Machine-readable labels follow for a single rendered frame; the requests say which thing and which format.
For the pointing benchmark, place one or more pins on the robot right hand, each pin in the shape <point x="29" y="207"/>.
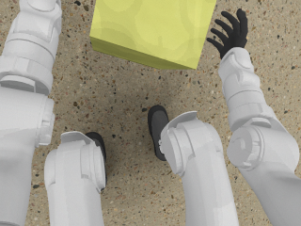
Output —
<point x="236" y="36"/>

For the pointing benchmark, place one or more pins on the carton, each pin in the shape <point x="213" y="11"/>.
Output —
<point x="162" y="34"/>

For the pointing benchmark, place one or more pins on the left robot thigh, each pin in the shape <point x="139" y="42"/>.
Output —
<point x="74" y="198"/>

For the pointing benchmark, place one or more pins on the robot left forearm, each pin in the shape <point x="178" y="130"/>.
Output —
<point x="30" y="49"/>

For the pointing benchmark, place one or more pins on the robot right foot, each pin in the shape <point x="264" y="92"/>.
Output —
<point x="157" y="120"/>

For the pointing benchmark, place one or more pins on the left robot upper arm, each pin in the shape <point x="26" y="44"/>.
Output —
<point x="26" y="122"/>

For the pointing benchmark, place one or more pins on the right robot upper arm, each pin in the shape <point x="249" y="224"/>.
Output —
<point x="267" y="159"/>

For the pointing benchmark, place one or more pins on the robot right forearm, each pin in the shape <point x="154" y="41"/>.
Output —
<point x="244" y="97"/>

